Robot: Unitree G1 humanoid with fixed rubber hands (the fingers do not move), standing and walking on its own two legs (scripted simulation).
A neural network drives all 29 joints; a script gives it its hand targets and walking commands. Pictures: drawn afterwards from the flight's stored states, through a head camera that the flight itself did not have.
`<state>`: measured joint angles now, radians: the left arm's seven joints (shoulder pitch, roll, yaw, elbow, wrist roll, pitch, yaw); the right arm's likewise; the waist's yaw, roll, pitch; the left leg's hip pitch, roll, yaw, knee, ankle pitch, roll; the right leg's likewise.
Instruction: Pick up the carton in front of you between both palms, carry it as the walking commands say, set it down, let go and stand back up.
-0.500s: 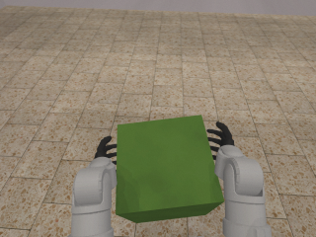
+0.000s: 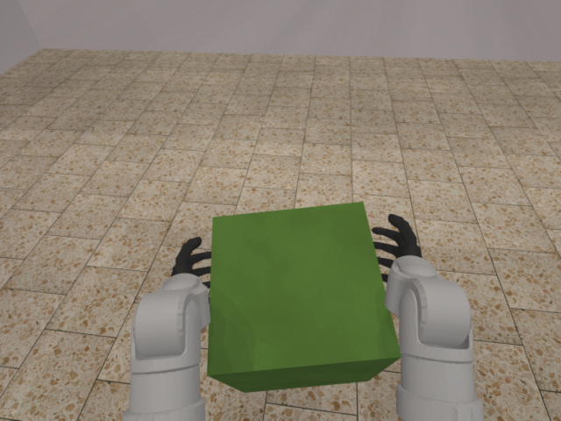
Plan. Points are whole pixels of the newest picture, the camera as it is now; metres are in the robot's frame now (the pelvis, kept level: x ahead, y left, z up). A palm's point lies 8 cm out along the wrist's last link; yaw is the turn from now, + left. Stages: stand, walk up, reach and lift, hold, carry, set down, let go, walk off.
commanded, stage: carry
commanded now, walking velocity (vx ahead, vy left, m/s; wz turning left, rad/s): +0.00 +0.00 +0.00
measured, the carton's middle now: (297, 307) +0.31 -0.01 +0.00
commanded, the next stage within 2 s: none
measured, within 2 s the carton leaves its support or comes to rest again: neither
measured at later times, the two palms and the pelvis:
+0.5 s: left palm (214, 175) +0.53 +0.13 +0.09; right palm (375, 161) +0.53 -0.15 +0.10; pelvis +0.23 +0.00 +0.00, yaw -1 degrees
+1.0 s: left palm (207, 162) +0.59 +0.15 +0.07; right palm (352, 141) +0.61 -0.13 +0.10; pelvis +0.30 +0.01 +0.00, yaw -1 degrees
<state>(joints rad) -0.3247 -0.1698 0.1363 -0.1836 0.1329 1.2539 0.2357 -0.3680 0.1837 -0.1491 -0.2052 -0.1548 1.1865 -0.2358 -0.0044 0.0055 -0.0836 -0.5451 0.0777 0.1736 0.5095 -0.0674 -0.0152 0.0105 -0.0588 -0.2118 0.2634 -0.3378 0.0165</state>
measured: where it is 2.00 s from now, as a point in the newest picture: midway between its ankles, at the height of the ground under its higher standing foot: outside the picture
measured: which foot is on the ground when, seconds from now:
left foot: up 0.00-0.02, down 0.04-1.00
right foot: down 0.00-0.06, up 0.08-0.30, down 0.32-0.90, up 0.92-1.00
